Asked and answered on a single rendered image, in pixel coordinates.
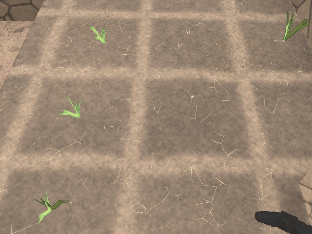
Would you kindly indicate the right robot hand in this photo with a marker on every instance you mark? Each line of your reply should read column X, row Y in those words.
column 284, row 221

